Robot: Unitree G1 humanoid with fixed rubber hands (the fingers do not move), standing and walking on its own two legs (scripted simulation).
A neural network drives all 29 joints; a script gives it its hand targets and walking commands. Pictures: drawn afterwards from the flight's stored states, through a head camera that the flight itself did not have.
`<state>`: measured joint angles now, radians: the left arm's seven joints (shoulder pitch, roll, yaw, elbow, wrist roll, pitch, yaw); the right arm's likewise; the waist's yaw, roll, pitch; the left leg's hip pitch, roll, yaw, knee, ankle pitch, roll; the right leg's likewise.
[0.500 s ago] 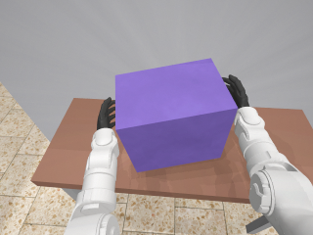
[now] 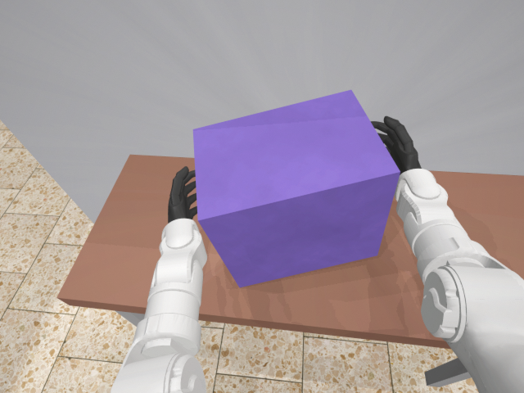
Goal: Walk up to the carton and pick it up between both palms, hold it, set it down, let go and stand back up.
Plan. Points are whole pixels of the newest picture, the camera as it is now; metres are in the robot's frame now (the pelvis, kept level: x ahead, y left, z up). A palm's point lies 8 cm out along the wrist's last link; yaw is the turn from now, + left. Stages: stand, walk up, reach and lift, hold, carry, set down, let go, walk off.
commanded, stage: set down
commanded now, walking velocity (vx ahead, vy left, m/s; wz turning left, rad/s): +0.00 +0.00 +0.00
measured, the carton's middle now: (291, 196) +0.44 +0.05 +0.02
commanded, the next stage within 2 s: none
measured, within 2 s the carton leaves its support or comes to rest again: rests again in 0.72 s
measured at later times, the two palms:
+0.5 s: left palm (186, 218) +0.35 +0.21 +0.05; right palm (406, 175) +0.47 -0.13 +0.08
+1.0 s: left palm (190, 217) +0.36 +0.20 +0.05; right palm (409, 183) +0.46 -0.14 +0.06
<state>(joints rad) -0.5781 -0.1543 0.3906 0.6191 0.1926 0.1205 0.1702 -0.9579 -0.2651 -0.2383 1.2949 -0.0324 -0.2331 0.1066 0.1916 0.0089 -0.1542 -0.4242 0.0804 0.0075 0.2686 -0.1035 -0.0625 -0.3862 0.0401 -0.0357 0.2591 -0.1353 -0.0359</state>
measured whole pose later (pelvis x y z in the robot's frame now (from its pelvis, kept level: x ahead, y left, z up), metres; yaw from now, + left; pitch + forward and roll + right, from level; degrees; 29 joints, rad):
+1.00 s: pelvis -0.01 +0.00 +0.00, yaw -1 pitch +17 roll +0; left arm -0.63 -0.19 0.46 0.69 0.24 0.00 0.16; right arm -0.96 -0.29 -0.36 1.37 -0.13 -0.27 0.13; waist 0.21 0.00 -0.15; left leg -0.47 0.08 0.03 0.28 -0.10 -0.05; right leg -0.45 0.04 -0.02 0.29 -0.13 -0.04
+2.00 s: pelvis -0.01 +0.00 +0.00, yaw -1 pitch +17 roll +0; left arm -0.62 -0.19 0.48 0.67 0.28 -0.07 0.13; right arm -0.93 -0.27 -0.41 1.31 -0.15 -0.29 0.18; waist 0.19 -0.02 -0.14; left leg -0.48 0.08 0.04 0.29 -0.10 -0.04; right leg -0.46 0.04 -0.02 0.30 -0.14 -0.04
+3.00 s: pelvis -0.03 +0.00 -0.02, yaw -1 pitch +22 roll -2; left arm -0.80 0.09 0.12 0.75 -0.17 0.17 0.21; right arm -1.16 -0.61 0.26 1.35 0.49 -0.03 0.23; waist 0.29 0.03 -0.23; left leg -0.70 0.11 0.02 0.45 -0.13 -0.06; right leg -0.64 0.06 -0.03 0.40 -0.14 -0.04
